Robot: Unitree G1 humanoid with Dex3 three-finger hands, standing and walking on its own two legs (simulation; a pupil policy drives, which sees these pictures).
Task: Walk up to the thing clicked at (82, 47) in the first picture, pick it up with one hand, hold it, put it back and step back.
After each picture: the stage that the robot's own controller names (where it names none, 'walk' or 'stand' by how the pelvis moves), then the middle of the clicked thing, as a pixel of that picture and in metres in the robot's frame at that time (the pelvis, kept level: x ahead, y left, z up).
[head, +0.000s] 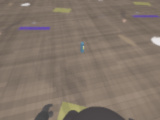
stand; (82, 47) +1.35 +0.20 -0.66
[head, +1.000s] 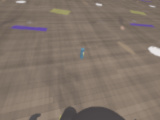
walk; (82, 53) +1.22 +0.12 -0.64
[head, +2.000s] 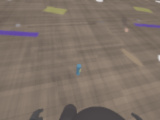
walk; (78, 69) +0.74 +0.13 -0.64
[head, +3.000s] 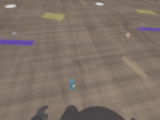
walk; (72, 84) +0.50 +0.20 -0.64
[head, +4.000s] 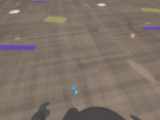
stand; (74, 91) +0.41 +0.19 -0.63
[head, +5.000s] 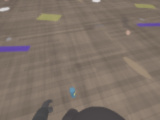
stand; (72, 92) +0.36 +0.20 -0.65
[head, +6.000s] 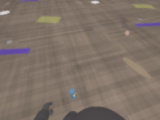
stand; (72, 94) +0.36 +0.21 -0.66
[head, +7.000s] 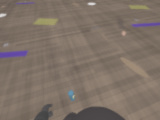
stand; (71, 95) +0.35 +0.23 -0.66
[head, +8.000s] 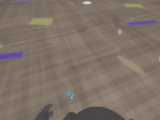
stand; (70, 96) +0.33 +0.24 -0.65
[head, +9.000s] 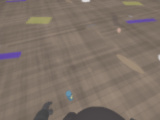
stand; (69, 96) +0.32 +0.24 -0.65
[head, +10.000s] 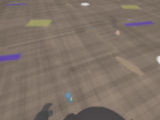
stand; (69, 98) +0.32 +0.24 -0.65
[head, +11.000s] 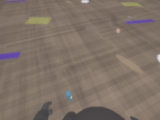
stand; (69, 96) +0.32 +0.24 -0.65
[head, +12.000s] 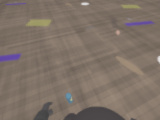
stand; (69, 98) +0.31 +0.24 -0.65
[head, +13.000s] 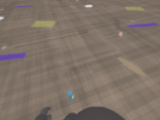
stand; (70, 96) +0.36 +0.24 -0.66
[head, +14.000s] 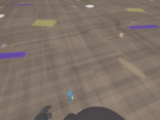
stand; (70, 96) +0.35 +0.23 -0.66
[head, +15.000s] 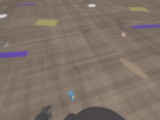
stand; (71, 96) +0.36 +0.23 -0.66
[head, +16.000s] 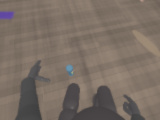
go down; (70, 70) +0.42 +0.19 -0.45
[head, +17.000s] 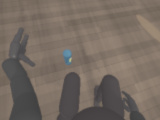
go down; (67, 58) +0.47 +0.20 -0.29
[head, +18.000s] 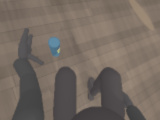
close in; (55, 48) +0.47 +0.22 -0.21
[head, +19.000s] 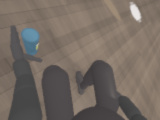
close; (31, 44) +0.47 +0.25 -0.17
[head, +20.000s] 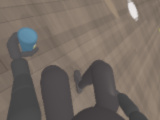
lift; (28, 44) +0.45 +0.26 -0.17
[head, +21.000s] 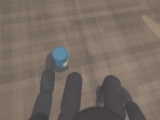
lift; (61, 61) +0.35 +0.21 -0.03
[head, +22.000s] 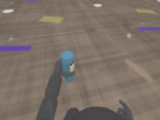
hold; (68, 68) +0.33 +0.16 +0.08
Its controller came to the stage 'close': yes
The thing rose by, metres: 0.69
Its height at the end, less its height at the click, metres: +0.66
